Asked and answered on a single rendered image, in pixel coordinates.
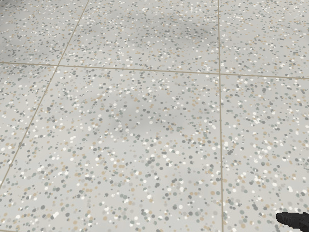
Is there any right robot hand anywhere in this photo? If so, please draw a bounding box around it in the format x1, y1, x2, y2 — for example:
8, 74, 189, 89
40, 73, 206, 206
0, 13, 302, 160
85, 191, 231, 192
276, 212, 309, 232

